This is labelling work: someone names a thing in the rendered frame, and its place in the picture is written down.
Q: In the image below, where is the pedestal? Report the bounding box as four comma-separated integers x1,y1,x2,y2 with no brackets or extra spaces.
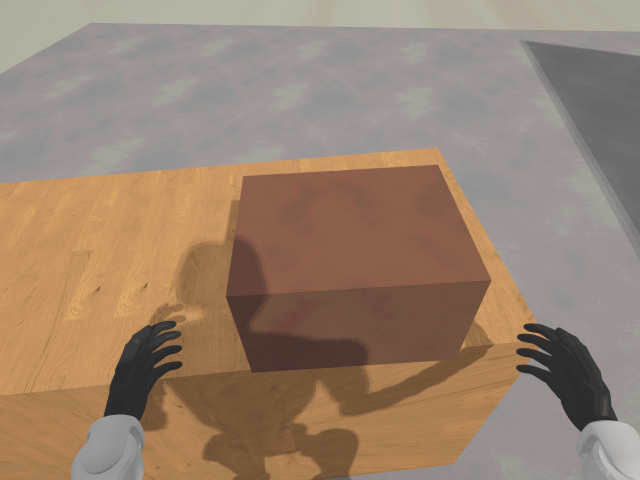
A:
0,148,546,480

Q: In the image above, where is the carton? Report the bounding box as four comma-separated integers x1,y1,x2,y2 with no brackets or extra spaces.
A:
226,165,491,373

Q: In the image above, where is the robot left hand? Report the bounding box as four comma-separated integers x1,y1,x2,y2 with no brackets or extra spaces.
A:
103,321,182,421

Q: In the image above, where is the right robot forearm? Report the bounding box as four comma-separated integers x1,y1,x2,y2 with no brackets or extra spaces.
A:
576,420,640,480

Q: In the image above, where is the robot right hand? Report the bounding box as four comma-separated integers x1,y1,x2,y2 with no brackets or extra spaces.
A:
516,323,618,432

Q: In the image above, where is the left robot forearm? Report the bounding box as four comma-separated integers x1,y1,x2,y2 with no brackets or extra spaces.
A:
71,414,145,480

